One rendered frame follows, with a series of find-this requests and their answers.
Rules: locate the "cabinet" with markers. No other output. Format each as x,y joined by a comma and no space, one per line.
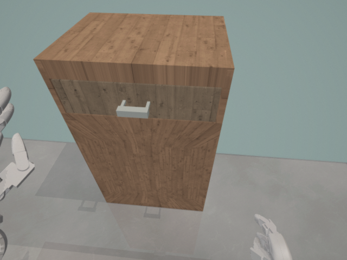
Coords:
148,162

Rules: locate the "robot right hand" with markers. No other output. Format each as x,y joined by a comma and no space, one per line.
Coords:
275,245

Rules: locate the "handle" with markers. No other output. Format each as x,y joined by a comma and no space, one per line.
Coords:
133,112

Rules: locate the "drawer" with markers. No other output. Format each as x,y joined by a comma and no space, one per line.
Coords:
193,103

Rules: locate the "robot left hand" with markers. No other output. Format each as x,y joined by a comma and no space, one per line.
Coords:
15,173

